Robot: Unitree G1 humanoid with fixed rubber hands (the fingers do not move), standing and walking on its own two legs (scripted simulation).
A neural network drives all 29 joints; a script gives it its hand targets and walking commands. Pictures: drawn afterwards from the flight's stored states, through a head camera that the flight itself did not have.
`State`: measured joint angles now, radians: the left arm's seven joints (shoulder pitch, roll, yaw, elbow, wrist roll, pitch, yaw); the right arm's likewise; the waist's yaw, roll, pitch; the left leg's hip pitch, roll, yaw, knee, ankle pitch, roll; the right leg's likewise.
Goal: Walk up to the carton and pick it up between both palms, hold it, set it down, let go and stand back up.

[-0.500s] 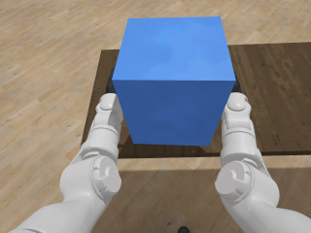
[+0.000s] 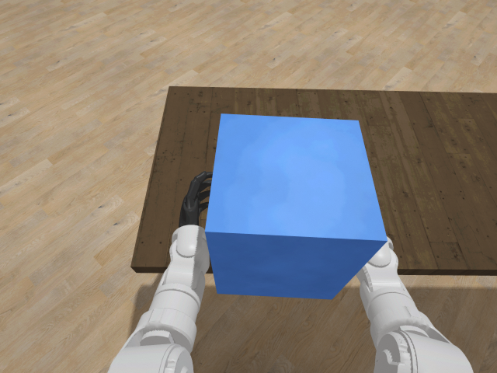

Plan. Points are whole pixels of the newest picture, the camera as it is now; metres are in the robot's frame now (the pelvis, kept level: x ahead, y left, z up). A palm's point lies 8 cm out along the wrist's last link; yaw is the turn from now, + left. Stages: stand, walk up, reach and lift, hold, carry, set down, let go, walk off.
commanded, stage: reach and lift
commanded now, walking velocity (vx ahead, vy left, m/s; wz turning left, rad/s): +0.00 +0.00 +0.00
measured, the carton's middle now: (281, 214) +0.37 -0.05 +0.01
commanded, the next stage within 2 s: hold in 1.98 s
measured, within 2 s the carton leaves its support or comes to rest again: neither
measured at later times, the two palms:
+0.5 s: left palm (175, 182) +0.35 +0.10 +0.14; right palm (411, 186) +0.34 -0.20 +0.14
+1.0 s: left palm (160, 176) +0.35 +0.12 +0.15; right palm (400, 186) +0.34 -0.18 +0.14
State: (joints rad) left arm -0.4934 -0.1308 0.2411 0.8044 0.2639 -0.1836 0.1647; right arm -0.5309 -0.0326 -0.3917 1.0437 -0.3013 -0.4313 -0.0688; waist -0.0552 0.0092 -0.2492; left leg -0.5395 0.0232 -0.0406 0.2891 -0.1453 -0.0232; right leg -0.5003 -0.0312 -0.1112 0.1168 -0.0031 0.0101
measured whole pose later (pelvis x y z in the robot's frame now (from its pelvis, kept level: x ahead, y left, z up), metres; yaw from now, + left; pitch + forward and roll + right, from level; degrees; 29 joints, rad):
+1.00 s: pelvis -0.04 -0.02 +0.01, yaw +3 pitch -2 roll -2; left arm -0.65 -0.03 0.23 0.46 0.26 0.40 0.05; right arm -0.63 -0.01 -0.21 0.69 -0.07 0.10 -0.12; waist -0.10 -0.05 -0.02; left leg -0.13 0.04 -0.09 0.34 -0.18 -0.04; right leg -0.07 -0.01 -0.14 0.16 -0.05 0.01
